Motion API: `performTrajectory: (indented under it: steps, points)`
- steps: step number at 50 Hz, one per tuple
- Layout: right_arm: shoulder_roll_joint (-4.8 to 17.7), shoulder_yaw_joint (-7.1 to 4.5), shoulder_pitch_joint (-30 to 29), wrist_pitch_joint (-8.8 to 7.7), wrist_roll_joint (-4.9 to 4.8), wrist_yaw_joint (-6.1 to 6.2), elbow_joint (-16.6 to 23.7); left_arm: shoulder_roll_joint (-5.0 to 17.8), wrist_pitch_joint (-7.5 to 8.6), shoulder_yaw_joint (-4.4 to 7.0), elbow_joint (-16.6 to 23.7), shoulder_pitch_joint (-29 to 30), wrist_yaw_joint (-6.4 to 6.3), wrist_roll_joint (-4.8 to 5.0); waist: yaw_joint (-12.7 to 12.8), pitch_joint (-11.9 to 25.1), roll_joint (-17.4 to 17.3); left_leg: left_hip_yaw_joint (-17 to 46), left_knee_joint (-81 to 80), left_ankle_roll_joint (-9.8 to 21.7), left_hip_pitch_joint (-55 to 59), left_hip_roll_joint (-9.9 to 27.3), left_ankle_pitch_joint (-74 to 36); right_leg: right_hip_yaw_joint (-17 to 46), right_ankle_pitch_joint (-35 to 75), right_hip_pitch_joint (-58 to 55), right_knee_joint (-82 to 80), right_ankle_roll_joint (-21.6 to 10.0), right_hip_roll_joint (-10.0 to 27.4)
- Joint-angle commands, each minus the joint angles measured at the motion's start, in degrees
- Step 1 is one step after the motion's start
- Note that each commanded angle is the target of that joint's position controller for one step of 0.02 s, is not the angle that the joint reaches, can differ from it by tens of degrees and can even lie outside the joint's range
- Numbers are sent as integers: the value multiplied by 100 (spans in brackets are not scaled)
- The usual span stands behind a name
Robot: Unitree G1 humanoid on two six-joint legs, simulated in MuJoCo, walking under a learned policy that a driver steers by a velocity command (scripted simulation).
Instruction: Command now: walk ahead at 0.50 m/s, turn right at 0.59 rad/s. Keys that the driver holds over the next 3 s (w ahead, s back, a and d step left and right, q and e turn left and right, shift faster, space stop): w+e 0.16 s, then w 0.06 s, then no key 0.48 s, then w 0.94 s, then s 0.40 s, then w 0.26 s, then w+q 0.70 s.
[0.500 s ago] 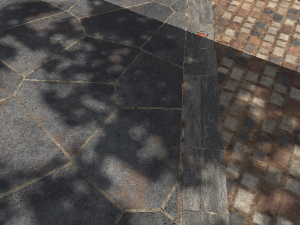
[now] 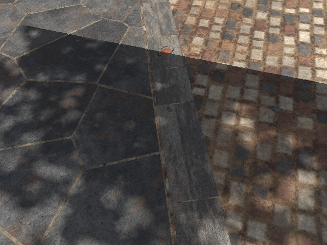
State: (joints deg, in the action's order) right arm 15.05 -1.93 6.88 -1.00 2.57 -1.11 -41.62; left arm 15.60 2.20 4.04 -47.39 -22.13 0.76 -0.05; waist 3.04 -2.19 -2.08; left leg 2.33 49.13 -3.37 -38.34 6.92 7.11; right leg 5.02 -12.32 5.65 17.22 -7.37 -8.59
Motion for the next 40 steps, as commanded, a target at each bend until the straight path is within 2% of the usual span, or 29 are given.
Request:
performTrajectory:
  steps: [1,3,5,7,8,9,10,11,12,13,14,15,16,18,20,22,24,27,29,30,31,32,33,34,35,36,37,38,40]
  points:
    - [388,-55,-668,-89,-35,-27,540,916,79,220,281,-308,-45,-8,128,18,526,-155,-644,-12,-130,-262,-502,1279,1848,-198,-358,-648,1453]
    - [405,-30,-965,-135,-61,-43,663,948,69,224,269,-464,-73,-43,234,9,549,-168,-993,29,-73,-396,-504,1392,2213,-418,-143,-631,1499]
    - [466,-25,-1067,-185,-88,-44,758,1012,62,236,295,-475,-111,-75,218,10,609,-122,-1329,117,209,-512,-365,1566,2506,-524,82,-548,1578]
    - [598,-63,-643,-231,-106,-11,684,1105,65,255,381,-188,-140,-90,-59,66,693,-84,-1751,259,1096,-649,-38,1692,2714,-285,351,-333,1589]
    - [712,-114,-163,-258,-113,37,544,1157,80,262,428,-12,-126,-95,-289,235,699,-151,-1892,351,1870,-808,205,1695,3151,-68,736,-212,1497]
    - [836,-180,578,-319,-84,102,324,1122,114,239,410,68,-88,-61,-667,600,448,-220,-2265,496,2852,-816,80,1421,3382,99,1613,-75,1210]
    - [1170,-267,1403,-382,29,192,234,801,166,139,485,2,-39,-7,-983,1308,-44,675,-2473,784,4097,107,862,1033,2459,654,3038,81,855]
    - [1720,-382,1720,-348,149,237,248,223,179,13,639,-597,-43,132,-720,1970,-1263,3226,-2909,1415,5525,1676,1473,344,-1172,2312,4709,316,-41]
    - [1505,-381,1444,-274,3,200,221,624,126,39,536,-717,-87,-46,-530,1764,-1115,4398,-3313,1719,5075,1845,1471,283,-1796,2953,5345,302,145]
    - [959,-256,993,-265,-63,171,299,709,65,68,411,-441,-96,-110,-406,885,-271,3440,-3275,1691,4229,1625,814,331,-1340,2940,5517,339,423]
    - [604,-157,760,-292,-101,131,273,643,42,47,421,-119,-68,-134,-377,481,115,2463,-3201,1603,3643,1300,-525,254,-1095,2760,5313,398,549]
    - [452,-96,701,-325,-108,119,208,551,0,36,434,-18,-44,-140,-290,359,-45,1714,-3188,1453,3344,1025,-1761,213,-1058,2576,5039,455,665]
    - [403,-66,728,-370,-144,117,107,511,-69,30,437,-23,-17,-184,-213,328,-300,1187,-3180,1381,3122,820,-2758,159,-1085,2371,4841,532,706]
    - [497,-74,869,-477,-173,69,-54,439,-149,16,403,-94,12,-191,-145,519,-484,674,-3114,1403,3062,671,-4173,101,-917,2131,4678,626,538]
    - [585,-86,831,-494,-170,60,-143,381,-178,-17,421,20,32,-154,-69,628,-511,360,-3158,1453,3069,638,-4433,71,-712,2125,4274,694,496]
    - [580,-65,730,-434,-167,68,-201,260,-204,-99,461,288,51,-163,-65,615,-542,26,-3188,1397,2938,509,-4290,-122,-403,1952,3503,740,590]
    - [600,-59,760,-369,-178,68,-280,149,-221,-194,498,632,63,-157,-180,613,-644,-210,-3192,1318,2754,377,-4033,-381,-9,1523,2706,742,685]
    - [688,-90,1049,-272,-197,55,-466,183,-208,-243,487,917,18,-141,-356,623,-635,-73,-2989,1292,2847,439,-3484,-562,222,1151,1998,692,709]
    - [686,-91,1001,-208,-246,77,-521,154,-147,-267,420,882,-25,-157,-260,526,-465,59,-2734,1173,2737,449,-2624,-599,538,710,1212,567,723]
    - [612,-67,1042,-186,-246,97,-555,192,-99,-273,376,848,-54,-194,-208,492,-253,90,-2537,982,2589,328,-1919,-457,946,311,613,494,795]
    - [472,-27,1242,-180,-182,112,-562,438,-48,-234,341,737,-103,-235,-244,640,191,15,-2259,745,2361,131,-902,164,1905,-227,452,412,1391]
    - [216,27,1726,-153,-126,117,-540,798,-28,-192,386,707,-150,-231,-558,790,1019,-297,-1841,567,2043,-324,1232,1131,3597,-601,613,93,2422]
    - [73,89,1953,-13,-244,182,-752,626,-96,-211,341,818,-201,-44,-458,985,1315,-391,-1802,520,2351,-567,1965,1352,3210,-194,485,-544,2648]
    - [257,62,1743,83,-233,228,-789,415,-123,-268,364,1015,-206,-32,-443,644,1122,-347,-1871,480,2390,-603,1920,1387,2386,180,262,-530,2427]
    - [295,43,1540,129,-205,234,-786,312,-142,-313,368,1280,-213,-52,-496,476,1082,-329,-2102,472,2572,-627,1600,1175,1793,450,173,-328,2142]
    - [326,34,1511,136,-171,211,-819,383,-177,-284,306,1261,-211,-75,-506,514,1112,-419,-2200,475,2701,-695,1450,1022,644,493,67,-176,1863]
    - [406,9,1488,130,-112,181,-833,564,-214,-206,238,1142,-217,-55,-456,391,1186,-511,-2120,495,2615,-751,1462,1009,-577,557,-100,-112,1712]
    - [396,9,1480,112,-75,158,-865,640,-251,-159,171,1028,-208,-51,-405,243,1152,-567,-2019,537,2481,-791,1624,1117,-1586,610,-273,-129,1686]
    - [278,27,1450,57,-58,132,-900,647,-267,-110,92,905,-174,-50,-357,-52,967,-593,-1917,646,2227,-806,1813,1415,-2460,694,-487,-271,1817]
